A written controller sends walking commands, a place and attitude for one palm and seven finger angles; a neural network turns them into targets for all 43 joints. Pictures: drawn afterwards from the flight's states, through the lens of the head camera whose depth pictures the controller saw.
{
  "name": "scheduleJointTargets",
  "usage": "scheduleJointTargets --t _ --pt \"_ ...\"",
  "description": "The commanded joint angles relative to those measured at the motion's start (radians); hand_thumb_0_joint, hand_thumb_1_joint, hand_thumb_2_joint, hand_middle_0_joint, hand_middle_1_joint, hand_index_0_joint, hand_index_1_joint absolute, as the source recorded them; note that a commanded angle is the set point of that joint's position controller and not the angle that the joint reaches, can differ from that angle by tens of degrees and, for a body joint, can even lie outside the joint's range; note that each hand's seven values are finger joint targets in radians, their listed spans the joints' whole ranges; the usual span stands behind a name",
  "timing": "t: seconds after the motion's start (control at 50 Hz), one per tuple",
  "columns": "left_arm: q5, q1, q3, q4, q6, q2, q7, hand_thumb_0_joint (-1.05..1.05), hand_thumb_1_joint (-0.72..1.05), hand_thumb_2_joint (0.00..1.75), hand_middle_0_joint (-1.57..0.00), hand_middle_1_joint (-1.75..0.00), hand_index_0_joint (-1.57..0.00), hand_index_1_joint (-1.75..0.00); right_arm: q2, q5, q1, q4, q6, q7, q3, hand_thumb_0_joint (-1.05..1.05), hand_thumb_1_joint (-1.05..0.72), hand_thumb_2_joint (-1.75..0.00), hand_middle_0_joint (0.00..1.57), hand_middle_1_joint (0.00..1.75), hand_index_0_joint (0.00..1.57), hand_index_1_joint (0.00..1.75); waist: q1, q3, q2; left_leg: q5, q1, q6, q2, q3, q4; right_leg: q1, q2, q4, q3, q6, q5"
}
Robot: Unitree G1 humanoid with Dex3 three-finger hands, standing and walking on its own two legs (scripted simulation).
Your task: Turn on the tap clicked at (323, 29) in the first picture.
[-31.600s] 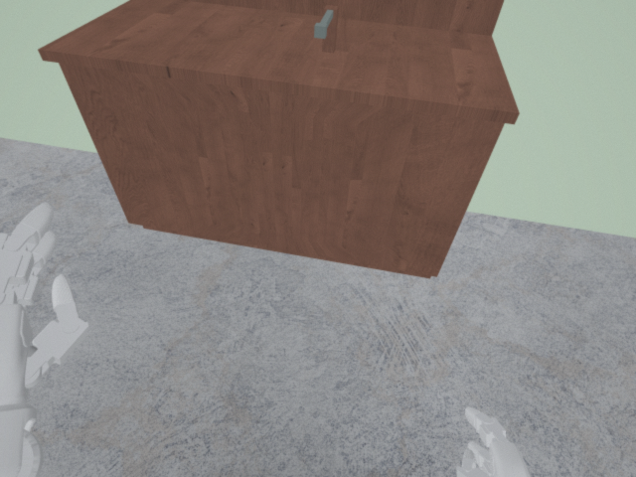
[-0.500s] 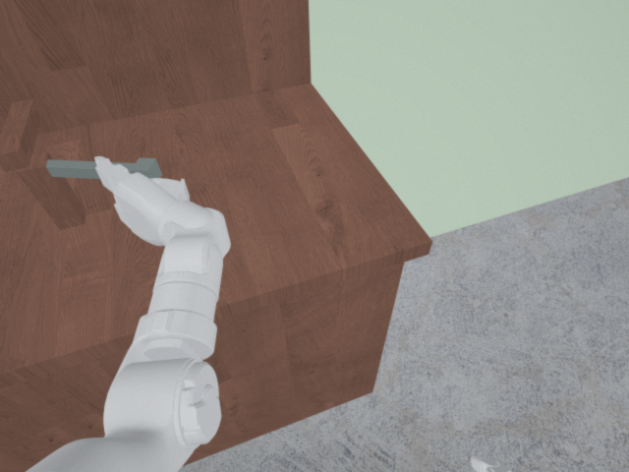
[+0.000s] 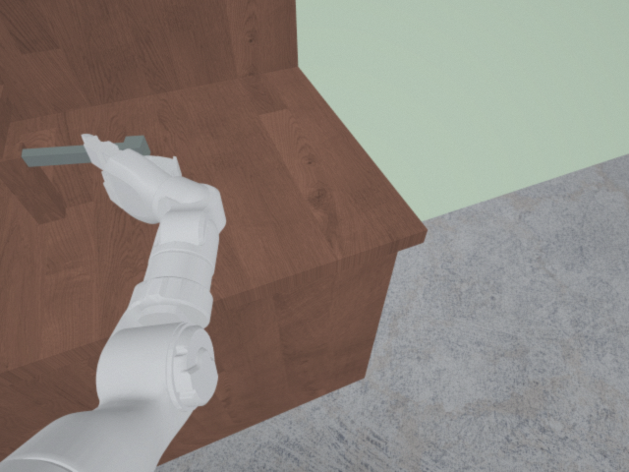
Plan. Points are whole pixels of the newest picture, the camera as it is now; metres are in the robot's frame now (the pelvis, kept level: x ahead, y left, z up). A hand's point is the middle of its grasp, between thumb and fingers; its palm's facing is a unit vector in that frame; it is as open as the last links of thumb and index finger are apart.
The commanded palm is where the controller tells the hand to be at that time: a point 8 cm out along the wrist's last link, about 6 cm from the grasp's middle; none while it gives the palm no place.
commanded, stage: lift the hand up off the lever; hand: left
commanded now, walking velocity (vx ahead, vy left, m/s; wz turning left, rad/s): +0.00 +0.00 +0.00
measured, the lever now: (136, 150) +0.50 +0.24 +0.16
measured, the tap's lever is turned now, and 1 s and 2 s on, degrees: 74 81 80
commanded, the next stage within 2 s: none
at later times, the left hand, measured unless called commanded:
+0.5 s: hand (169, 157) +0.48 +0.19 +0.16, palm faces +0.82 -0.56 -0.08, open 7.8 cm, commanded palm +0.42 +0.21 +0.17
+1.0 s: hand (166, 146) +0.48 +0.19 +0.18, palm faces +0.82 -0.56 -0.09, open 7.8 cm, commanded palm +0.42 +0.21 +0.19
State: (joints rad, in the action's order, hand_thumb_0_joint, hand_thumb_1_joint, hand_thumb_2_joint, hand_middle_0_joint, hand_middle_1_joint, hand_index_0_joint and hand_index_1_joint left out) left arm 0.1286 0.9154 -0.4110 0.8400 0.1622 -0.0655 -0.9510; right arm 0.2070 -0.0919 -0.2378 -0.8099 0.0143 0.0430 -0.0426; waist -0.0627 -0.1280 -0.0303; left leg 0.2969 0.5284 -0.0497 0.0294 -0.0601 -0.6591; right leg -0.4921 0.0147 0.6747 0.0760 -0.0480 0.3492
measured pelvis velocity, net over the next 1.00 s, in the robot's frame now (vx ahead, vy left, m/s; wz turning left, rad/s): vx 0.02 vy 0.00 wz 0.00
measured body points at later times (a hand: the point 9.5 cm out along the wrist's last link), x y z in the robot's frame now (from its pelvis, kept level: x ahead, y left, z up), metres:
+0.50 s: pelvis +0.01 +0.01 +0.00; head +0.03 -0.01 +0.45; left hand +0.43 +0.22 +0.17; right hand +0.07 -0.24 -0.13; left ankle +0.02 +0.15 -0.72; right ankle -0.01 -0.09 -0.72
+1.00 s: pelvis +0.02 +0.00 +0.01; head +0.04 -0.02 +0.46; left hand +0.43 +0.22 +0.18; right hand +0.14 -0.24 -0.12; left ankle +0.02 +0.15 -0.72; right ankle -0.01 -0.09 -0.72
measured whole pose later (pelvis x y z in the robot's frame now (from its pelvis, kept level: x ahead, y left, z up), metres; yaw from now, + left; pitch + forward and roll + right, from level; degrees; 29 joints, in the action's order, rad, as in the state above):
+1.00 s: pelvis +0.02 +0.00 +0.01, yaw +0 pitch +8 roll +0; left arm 0.09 0.90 -0.43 0.73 0.27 -0.05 -0.92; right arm 0.20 -0.08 -0.19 -0.80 0.01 0.03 -0.04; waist -0.04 -0.12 -0.03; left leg 0.30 0.43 -0.05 0.03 -0.05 -0.59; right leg -0.40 0.02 0.61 0.07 -0.05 0.35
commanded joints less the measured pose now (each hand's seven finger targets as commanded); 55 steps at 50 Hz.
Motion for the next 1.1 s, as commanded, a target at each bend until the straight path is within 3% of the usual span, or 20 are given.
scheduleJointTargets --t 0.0,0.06,0.08,0.14,0.16,0.26,0.34,0.38,0.48,0.54,0.58,0.64,0.7,0.76,0.78,0.84,0.88,0.94,1.04,1.08 --pt "0.050 0.518 0.023 -0.125 -0.051 -0.184 -0.002 0.00 0.90 0.90 -0.15 -0.15 -0.15 -0.15 0.127 -0.005 -0.009 0.087 0.027 -0.003 -0.042 0.00 -0.90 -0.90 0.20 0.30 0.20 0.30 -0.020 -0.297 0.063 -0.212 -0.131 0.062 -0.039 0.064 0.031 0.111 -0.012 -0.103 -0.003 0.039 -0.264" --pt "0.052 0.570 0.014 -0.119 -0.062 -0.201 -0.005 0.00 0.90 0.90 -0.15 -0.15 -0.15 -0.15 0.129 -0.010 -0.029 0.085 0.025 -0.002 -0.043 0.00 -0.90 -0.90 0.20 0.30 0.20 0.30 -0.029 -0.320 0.072 -0.216 -0.124 0.064 -0.039 0.068 0.025 0.117 -0.013 -0.101 -0.008 0.044 -0.282" --pt "0.055 0.561 -0.020 -0.109 -0.067 -0.240 -0.005 0.00 0.90 0.90 -0.15 -0.15 -0.15 -0.15 0.134 -0.012 -0.036 0.079 0.024 -0.003 -0.047 0.00 -0.90 -0.90 0.20 0.30 0.20 0.30 -0.020 -0.332 0.067 -0.228 -0.130 0.064 -0.039 0.062 0.025 0.124 -0.010 -0.097 -0.005 0.041 -0.288" --pt "0.052 0.522 -0.016 -0.145 -0.073 -0.226 -0.002 0.00 0.90 0.90 -0.15 -0.15 -0.15 -0.15 0.128 -0.013 -0.054 0.093 0.021 0.006 -0.049 0.00 -0.90 -0.90 0.20 0.30 0.20 0.30 -0.010 -0.386 0.040 -0.288 -0.156 0.061 -0.035 0.070 0.020 0.156 -0.007 -0.084 -0.003 0.040 -0.348" --pt "0.051 0.523 0.007 -0.144 -0.068 -0.198 0.000 0.00 0.90 0.90 -0.15 -0.15 -0.15 -0.15 0.127 -0.012 -0.055 0.093 0.021 0.010 -0.048 0.00 -0.90 -0.90 0.20 0.30 0.20 0.30 -0.015 -0.369 0.038 -0.299 -0.160 0.060 -0.034 0.072 0.018 0.151 -0.005 -0.086 0.000 0.039 -0.360" --pt "0.039 0.473 0.005 -0.218 -0.063 -0.193 0.006 0.00 0.90 0.90 -0.15 -0.15 -0.15 -0.15 0.132 -0.007 -0.060 0.104 0.022 0.018 -0.056 0.00 -0.90 -0.90 0.20 0.30 0.20 0.30 -0.005 -0.375 0.049 -0.334 -0.186 0.060 -0.029 0.074 0.026 0.185 0.001 -0.095 0.005 0.037 -0.389" --pt "0.032 0.489 0.037 -0.261 -0.052 -0.162 0.012 0.00 0.90 0.90 -0.15 -0.15 -0.15 -0.15 0.130 -0.004 -0.042 0.099 0.030 0.021 -0.054 0.00 -0.90 -0.90 0.20 0.30 0.20 0.30 -0.005 -0.326 0.034 -0.315 -0.195 0.058 -0.028 0.072 0.045 0.178 0.005 -0.108 0.009 0.033 -0.356" --pt "0.028 0.463 0.004 -0.274 -0.045 -0.205 0.014 0.00 0.90 0.90 -0.15 -0.15 -0.15 -0.15 0.135 -0.004 -0.033 0.098 0.031 0.015 -0.056 0.00 -0.90 -0.90 0.20 0.30 0.20 0.30 0.008 -0.318 0.045 -0.303 -0.190 0.061 -0.031 0.071 0.054 0.198 0.005 -0.116 0.009 0.032 -0.349" --pt "0.034 0.462 0.017 -0.302 -0.019 -0.203 0.019 0.00 0.90 0.90 -0.15 -0.15 -0.15 -0.15 0.130 -0.002 -0.012 0.096 0.032 0.009 -0.054 0.00 -0.90 -0.90 0.20 0.30 0.20 0.30 0.013 -0.309 0.031 -0.313 -0.205 0.060 -0.033 0.078 0.064 0.214 0.002 -0.122 0.008 0.031 -0.361" --pt "0.032 0.482 0.052 -0.302 -0.003 -0.168 0.027 0.00 0.90 0.90 -0.15 -0.15 -0.15 -0.15 0.127 0.002 -0.003 0.097 0.035 0.007 -0.047 0.00 -0.90 -0.90 0.20 0.30 0.20 0.30 0.004 -0.293 0.036 -0.312 -0.210 0.061 -0.033 0.082 0.068 0.208 -0.002 -0.128 0.005 0.032 -0.366" --pt "0.024 0.449 0.034 -0.334 -0.002 -0.188 0.033 0.00 0.90 0.90 -0.15 -0.15 -0.15 -0.15 0.128 0.004 0.006 0.104 0.035 0.002 -0.051 0.00 -0.90 -0.90 0.20 0.30 0.20 0.30 0.022 -0.320 0.022 -0.331 -0.231 0.059 -0.035 0.080 0.073 0.233 -0.001 -0.127 0.006 0.029 -0.382" --pt "0.015 0.460 0.111 -0.337 0.014 -0.096 0.042 0.00 0.90 0.90 -0.15 -0.15 -0.15 -0.15 0.119 0.011 0.023 0.104 0.040 0.003 -0.044 0.00 -0.90 -0.90 0.20 0.30 0.20 0.30 0.003 -0.293 0.039 -0.327 -0.242 0.057 -0.034 0.082 0.074 0.215 -0.003 -0.138 0.008 0.032 -0.380" --pt "0.003 0.458 0.127 -0.327 0.025 -0.074 0.046 0.00 0.90 0.90 -0.15 -0.15 -0.15 -0.15 0.122 0.015 0.037 0.101 0.045 0.000 -0.042 0.00 -0.90 -0.90 0.20 0.30 0.20 0.30 0.005 -0.275 0.054 -0.325 -0.255 0.055 -0.034 0.074 0.085 0.207 -0.002 -0.142 0.013 0.030 -0.362" --pt "-0.005 0.480 0.102 -0.349 0.034 -0.104 0.041 0.00 0.90 0.90 -0.15 -0.15 -0.15 -0.15 0.119 0.016 0.053 0.103 0.042 -0.006 -0.039 0.00 -0.90 -0.90 0.20 0.30 0.20 0.30 0.015 -0.291 0.053 -0.318 -0.249 0.056 -0.041 0.081 0.086 0.232 -0.009 -0.150 0.004 0.034 -0.379" --pt "-0.006 0.475 0.062 -0.344 0.033 -0.152 0.038 0.00 0.90 0.90 -0.15 -0.15 -0.15 -0.15 0.122 0.015 0.059 0.100 0.039 -0.013 -0.042 0.00 -0.90 -0.90 0.20 0.30 0.20 0.30 0.026 -0.294 0.059 -0.315 -0.246 0.057 -0.041 0.076 0.089 0.240 -0.009 -0.150 0.004 0.034 -0.374" --pt "0.006 0.518 0.066 -0.336 0.041 -0.153 0.030 0.00 0.90 0.90 -0.15 -0.15 -0.15 -0.15 0.113 0.013 0.071 0.098 0.033 -0.017 -0.033 0.00 -0.90 -0.90 0.20 0.30 0.20 0.30 0.020 -0.289 0.059 -0.308 -0.229 0.058 -0.043 0.085 0.085 0.244 -0.020 -0.151 -0.004 0.039 -0.393" --pt "0.023 0.519 0.018 -0.326 0.044 -0.220 0.024 0.00 0.90 0.90 -0.15 -0.15 -0.15 -0.15 0.119 0.009 0.069 0.095 0.028 -0.023 -0.034 0.00 -0.90 -0.90 0.20 0.30 0.20 0.30 0.033 -0.304 0.059 -0.321 -0.228 0.058 -0.043 0.079 0.085 0.256 -0.019 -0.144 -0.002 0.037 -0.404" --pt "0.025 0.496 0.032 -0.357 0.049 -0.200 0.029 0.00 0.90 0.90 -0.15 -0.15 -0.15 -0.15 0.114 0.009 0.066 0.112 0.024 -0.023 -0.034 0.00 -0.90 -0.90 0.20 0.30 0.20 0.30 0.034 -0.355 0.064 -0.365 -0.237 0.057 -0.041 0.090 0.077 0.294 -0.026 -0.129 -0.006 0.044 -0.494" --pt "0.015 0.466 0.062 -0.370 0.068 -0.164 0.049 0.00 0.90 0.90 -0.15 -0.15 -0.15 -0.15 0.119 0.017 0.060 0.120 0.031 -0.020 -0.034 0.00 -0.90 -0.90 0.20 0.30 0.20 0.30 0.029 -0.330 0.075 -0.378 -0.252 0.059 -0.039 0.090 0.083 0.290 -0.023 -0.136 0.002 0.046 -0.504" --pt "0.011 0.461 0.037 -0.415 0.063 -0.200 0.053 0.00 0.90 0.90 -0.15 -0.15 -0.15 -0.15 0.121 0.020 0.062 0.118 0.033 -0.026 -0.042 0.00 -0.90 -0.90 0.20 0.30 0.20 0.30 0.041 -0.349 0.068 -0.393 -0.268 0.060 -0.037 0.086 0.085 0.313 -0.021 -0.138 0.001 0.044 -0.519"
